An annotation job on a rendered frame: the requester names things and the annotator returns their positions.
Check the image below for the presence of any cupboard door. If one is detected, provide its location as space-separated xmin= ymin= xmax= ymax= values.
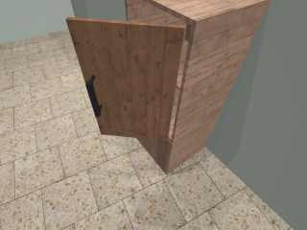
xmin=65 ymin=17 xmax=185 ymax=141

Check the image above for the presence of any handle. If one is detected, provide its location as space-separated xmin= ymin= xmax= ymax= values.
xmin=85 ymin=75 xmax=103 ymax=117

